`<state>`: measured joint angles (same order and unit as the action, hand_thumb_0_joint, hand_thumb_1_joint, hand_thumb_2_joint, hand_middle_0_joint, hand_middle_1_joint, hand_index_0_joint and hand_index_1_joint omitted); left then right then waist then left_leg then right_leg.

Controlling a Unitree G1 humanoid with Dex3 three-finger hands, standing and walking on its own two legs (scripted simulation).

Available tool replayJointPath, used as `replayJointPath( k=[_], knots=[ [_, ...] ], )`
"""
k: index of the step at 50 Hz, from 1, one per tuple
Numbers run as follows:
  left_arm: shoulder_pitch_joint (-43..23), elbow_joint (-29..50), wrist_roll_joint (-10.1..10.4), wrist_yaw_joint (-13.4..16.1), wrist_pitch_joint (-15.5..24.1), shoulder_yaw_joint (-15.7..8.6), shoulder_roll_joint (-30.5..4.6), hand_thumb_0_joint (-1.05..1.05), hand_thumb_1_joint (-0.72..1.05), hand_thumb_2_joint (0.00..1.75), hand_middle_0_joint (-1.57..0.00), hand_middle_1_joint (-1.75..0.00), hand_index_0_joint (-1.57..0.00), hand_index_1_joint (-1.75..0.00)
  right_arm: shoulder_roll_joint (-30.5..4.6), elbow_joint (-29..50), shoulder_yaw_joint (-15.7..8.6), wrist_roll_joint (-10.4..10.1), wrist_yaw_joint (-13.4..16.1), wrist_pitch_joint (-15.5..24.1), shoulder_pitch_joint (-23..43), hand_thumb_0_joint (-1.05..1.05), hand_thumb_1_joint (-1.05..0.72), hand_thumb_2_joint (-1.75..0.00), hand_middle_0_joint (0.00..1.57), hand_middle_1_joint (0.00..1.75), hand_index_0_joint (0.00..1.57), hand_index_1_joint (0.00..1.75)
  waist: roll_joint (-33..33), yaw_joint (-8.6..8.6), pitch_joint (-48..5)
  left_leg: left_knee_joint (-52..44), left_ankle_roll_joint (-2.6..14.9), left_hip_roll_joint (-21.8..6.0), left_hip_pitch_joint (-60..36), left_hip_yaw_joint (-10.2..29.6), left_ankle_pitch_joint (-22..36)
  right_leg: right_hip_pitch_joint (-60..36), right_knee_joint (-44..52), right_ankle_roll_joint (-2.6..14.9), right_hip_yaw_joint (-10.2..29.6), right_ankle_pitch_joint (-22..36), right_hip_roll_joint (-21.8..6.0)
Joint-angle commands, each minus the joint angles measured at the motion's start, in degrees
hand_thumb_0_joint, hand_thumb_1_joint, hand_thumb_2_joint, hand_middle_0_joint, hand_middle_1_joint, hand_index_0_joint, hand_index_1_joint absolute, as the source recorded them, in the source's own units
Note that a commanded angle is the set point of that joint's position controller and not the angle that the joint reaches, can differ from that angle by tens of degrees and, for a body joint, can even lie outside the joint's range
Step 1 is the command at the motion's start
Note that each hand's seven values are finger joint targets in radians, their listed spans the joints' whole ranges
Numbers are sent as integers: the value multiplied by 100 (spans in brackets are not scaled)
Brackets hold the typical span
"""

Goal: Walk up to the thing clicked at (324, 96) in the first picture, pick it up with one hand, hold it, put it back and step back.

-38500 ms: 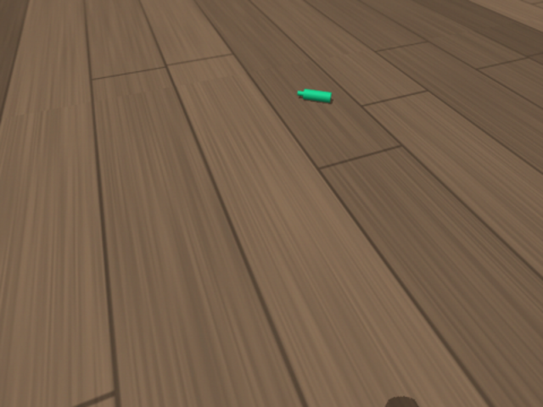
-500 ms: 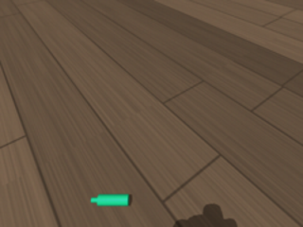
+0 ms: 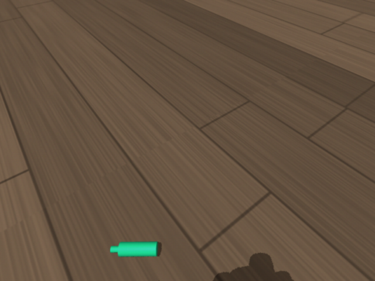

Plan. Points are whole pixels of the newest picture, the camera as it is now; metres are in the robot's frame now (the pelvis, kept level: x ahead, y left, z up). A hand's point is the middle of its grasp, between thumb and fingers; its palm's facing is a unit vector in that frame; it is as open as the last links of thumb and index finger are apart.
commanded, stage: stand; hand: left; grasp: from above
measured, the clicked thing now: (134, 249) +0.44 +0.29 -0.75
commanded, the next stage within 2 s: step back in 0.04 s
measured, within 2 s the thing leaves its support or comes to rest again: neither
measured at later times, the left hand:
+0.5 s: hand out of the picture +0.04 +0.27 -0.17, palm faces -0.05 -0.91 -0.40, open 7.4 cm
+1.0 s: hand out of the picture -0.08 +0.26 -0.17, palm faces +0.02 -0.92 -0.40, open 7.4 cm
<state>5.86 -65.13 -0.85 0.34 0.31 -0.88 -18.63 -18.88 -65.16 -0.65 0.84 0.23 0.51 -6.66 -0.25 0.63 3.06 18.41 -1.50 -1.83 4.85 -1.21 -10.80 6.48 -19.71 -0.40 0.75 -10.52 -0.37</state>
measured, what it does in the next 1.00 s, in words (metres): walks backwards: right foot, then left foot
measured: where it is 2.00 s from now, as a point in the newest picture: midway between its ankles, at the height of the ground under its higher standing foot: outside the picture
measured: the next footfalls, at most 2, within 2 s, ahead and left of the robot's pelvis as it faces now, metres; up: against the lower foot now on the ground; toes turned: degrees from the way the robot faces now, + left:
right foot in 0.58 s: -0.08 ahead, -0.13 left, +0.00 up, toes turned -1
left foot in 0.96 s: -0.17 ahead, +0.10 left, +0.00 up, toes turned -2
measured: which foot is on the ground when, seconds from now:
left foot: down 0.00-0.60, up 0.62-0.94, down 0.96-1.00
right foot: down 0.00-0.32, up 0.34-0.56, down 0.58-1.00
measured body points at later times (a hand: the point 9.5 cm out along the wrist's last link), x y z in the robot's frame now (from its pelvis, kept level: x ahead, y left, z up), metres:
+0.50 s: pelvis -0.08 +0.00 -0.02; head -0.02 +0.00 +0.42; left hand +0.04 +0.32 -0.14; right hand +0.01 -0.32 -0.14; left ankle -0.01 +0.13 -0.75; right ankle -0.11 -0.12 -0.70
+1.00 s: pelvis -0.21 -0.01 -0.03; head -0.14 +0.00 +0.41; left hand -0.08 +0.30 -0.14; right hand -0.12 -0.33 -0.15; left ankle -0.21 +0.10 -0.75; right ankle -0.12 -0.13 -0.75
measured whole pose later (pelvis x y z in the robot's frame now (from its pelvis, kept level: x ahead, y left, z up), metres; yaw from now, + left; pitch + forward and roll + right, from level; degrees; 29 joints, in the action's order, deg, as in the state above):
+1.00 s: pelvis -0.21 -0.01 -0.03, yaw +2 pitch -3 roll +2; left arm 5.1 -44.9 -0.8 1.3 -2.7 -3.9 -21.9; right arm -21.9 -52.5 -2.4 1.1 1.2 -1.8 -8.5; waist 2.7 -0.4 12.9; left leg 37.4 0.9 4.1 14.3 1.7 -19.9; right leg 23.6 -41.1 0.5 -1.1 -14.5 -3.4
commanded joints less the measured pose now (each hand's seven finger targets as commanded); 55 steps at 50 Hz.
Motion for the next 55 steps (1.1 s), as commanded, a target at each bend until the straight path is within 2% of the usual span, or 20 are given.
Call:
replayJointPath(
  k=[1, 3, 13, 15, 17, 19, 25, 28, 29, 30, 31, 32, 35, 41, 45, 48, 50, 51, 53, 55],
  knots=[
    [-251, 369, 27, 65, 144, -223, -1223, 0, 90, 90, -20, -30, -20, -30, -1154, 302, -202, 5, 53, 100, 222, 0, -90, -90, 20, 30, 20, 30, -31, -33, -376, -308, 189, -591, -81, 441, 715, 13, 290, 161, 475, 961, -640],
    [-190, 625, 157, 91, 47, -439, -1660, 0, 90, 90, -20, -30, -20, -30, -1446, 518, -309, -102, 39, -38, 315, 0, -90, -90, 20, 30, 20, 30, 161, -2, 125, 498, 325, -467, 429, 429, 1485, 520, -212, 274, 651, 2098, -624],
    [-255, 1364, 46, 49, -138, -483, -1659, 0, 90, 90, -20, -30, -20, -30, -1547, 1025, -494, -92, -17, -201, 157, 0, -90, -90, 20, 30, 20, 30, 203, 62, -906, 1421, 699, -382, 509, 591, 539, 1014, -1080, 743, 834, 1078, -676],
    [-257, 1474, 32, 33, -171, -463, -1570, 0, 90, 90, -20, -30, -20, -30, -1703, 1111, -553, -70, -34, -201, 117, 0, -90, -90, 20, 30, 20, 30, -153, 109, -838, 985, 943, -734, 709, 996, 619, 1141, -1647, 572, 591, 468, -320],
    [-122, 1498, -3, 39, -247, -463, -1409, 0, 90, 90, -20, -30, -20, -30, -2065, 1247, -656, 17, -27, -164, 217, 0, -90, -90, 20, 30, 20, 30, -1172, 134, -730, 73, 1644, -1855, 971, 1999, 1253, 1381, -3470, 250, 4, -1827, 472],
    [50, 1552, -3, 52, -304, -503, -1420, 0, 90, 90, -20, -30, -20, -30, -2130, 1418, -684, 105, 9, -118, 134, 0, -90, -90, 20, 30, 20, 30, -1074, 111, -650, 68, 1998, -2187, 1042, 2153, 1502, 1745, -4583, 226, 607, -2430, 362],
    [520, 1615, 42, 2, -225, -606, -1314, 0, 90, 90, -20, -30, -20, -30, -1800, 1690, -550, 122, 97, -134, 391, 0, -90, -90, 20, 30, 20, 30, -937, -184, -647, 1077, 1341, -1399, 550, 1133, 1820, 1563, -2823, 132, 356, -1961, 14],
    [971, 1411, -81, 100, -60, -646, -1288, 0, 90, 90, -20, -30, -20, -30, -1705, 1681, -469, -47, 74, -255, 448, 0, -90, -90, 20, 30, 20, 30, -593, -350, -714, 2139, 852, -880, 765, 680, 1351, 441, 46, -30, 171, 209, 36],
    [849, 1457, -140, 131, -18, -753, -1750, 0, 90, 90, -20, -30, -20, -30, -1419, 1689, -378, -111, 61, -267, 265, 0, -90, -90, 20, 30, 20, 30, 455, -166, -575, 2789, 508, -290, 1737, 467, 108, 48, -105, 26, 1376, 1303, -526],
    [633, 1606, -140, 122, -23, -845, -2178, 0, 90, 90, -20, -30, -20, -30, -1090, 1775, -266, -105, 99, -283, 126, 0, -90, -90, 20, 30, 20, 30, 1627, -59, -334, 3320, 200, 531, 2959, 283, -2255, -88, -67, 430, 2442, 1654, -1325],
    [341, 1876, -206, 118, -49, -900, -2494, 0, 90, 90, -20, -30, -20, -30, -1354, 1733, -387, -71, 168, -326, 217, 0, -90, -90, 20, 30, 20, 30, 1481, -309, -272, 4431, 168, 606, 2340, 913, -2684, 1207, 31, 1578, 3025, 1360, -2134],
    [85, 1990, -182, 130, -37, -897, -2458, 0, 90, 90, -20, -30, -20, -30, -1552, 1673, -507, -20, 191, -316, 246, 0, -90, -90, 20, 30, 20, 30, 1483, -234, -10, 4902, 179, 495, 1876, 1106, -2495, 2081, 177, 1726, 3184, 910, -2206],
    [-361, 2104, -102, 141, -22, -750, -1672, 0, 90, 90, -20, -30, -20, -30, -1555, 1456, -460, -153, 132, -279, -180, 0, -90, -90, 20, 30, 20, 30, 707, 159, -142, 5016, 183, 928, 2406, 1142, -1595, 837, -499, 917, 1186, 1890, -950],
    [658, 2161, -48, 225, -69, -747, -1396, 0, 90, 90, -20, -30, -20, -30, -1376, 1721, -332, -77, 233, -148, -54, 0, -90, -90, 20, 30, 20, 30, 724, -444, -758, 3848, -26, 626, 2967, 908, -1912, -1235, -1015, 1410, 1512, 2980, -1450],
    [427, 2325, -18, 236, -142, -741, -1571, 0, 90, 90, -20, -30, -20, -30, -1355, 1731, -386, -3, 191, -120, -425, 0, -90, -90, 20, 30, 20, 30, 1111, -259, -946, 2042, 189, 209, 1935, 640, -1656, -878, -1415, 1256, 1401, 3189, -1518],
    [93, 2435, 40, 147, -242, -661, -1631, 0, 90, 90, -20, -30, -20, -30, -1365, 1561, -499, 72, 127, -93, -785, 0, -90, -90, 20, 30, 20, 30, 789, 12, -903, 538, 311, 262, 674, 350, 396, 224, -1736, 727, 925, 1818, -1010],
    [205, 2494, 75, 127, -254, -582, -1277, 0, 90, 90, -20, -30, -20, -30, -2085, 1723, -664, 185, 79, -128, -454, 0, -90, -90, 20, 30, 20, 30, -1165, -61, -687, 206, 1112, -1407, 88, 2549, 1313, 2082, -2950, 201, 118, -1722, 333],
    [-236, 2505, 17, 217, -257, -694, -1460, 0, 90, 90, -20, -30, -20, -30, -2466, 1807, -732, 151, 51, -138, -382, 0, -90, -90, 20, 30, 20, 30, -1685, 288, -483, -17, 1861, -2048, 1138, 3167, 1363, 1778, -4178, 83, 515, -2852, 547],
    [-171, 2306, -17, 195, -271, -717, -1527, 0, 90, 90, -20, -30, -20, -30, -2029, 1869, -640, 166, 102, -115, -118, 0, -90, -90, 20, 30, 20, 30, -1019, 133, -143, 81, 1848, -1750, 1482, 2482, 1415, 1757, -5174, 109, 957, -2429, 573],
    [389, 2106, 95, 167, -272, -691, -1400, 0, 90, 90, -20, -30, -20, -30, -1625, 2010, -498, 157, 117, -103, 331, 0, -90, -90, 20, 30, 20, 30, -665, -274, -82, 382, 1327, -1059, 1039, 1477, 1930, 2209, -5535, 137, 1051, -1864, 747]
  ],
)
